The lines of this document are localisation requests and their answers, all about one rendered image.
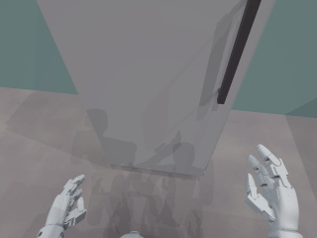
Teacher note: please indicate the left robot hand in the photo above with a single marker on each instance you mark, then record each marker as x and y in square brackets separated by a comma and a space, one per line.
[59, 213]

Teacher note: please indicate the right robot hand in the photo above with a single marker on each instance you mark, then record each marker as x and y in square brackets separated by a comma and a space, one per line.
[284, 211]

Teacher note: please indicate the fridge door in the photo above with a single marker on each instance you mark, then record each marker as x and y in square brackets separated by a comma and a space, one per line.
[148, 73]

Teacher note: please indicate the robot left forearm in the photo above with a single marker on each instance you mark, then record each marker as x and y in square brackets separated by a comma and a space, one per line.
[51, 231]

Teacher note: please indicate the handle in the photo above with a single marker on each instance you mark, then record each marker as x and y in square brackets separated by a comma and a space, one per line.
[247, 21]

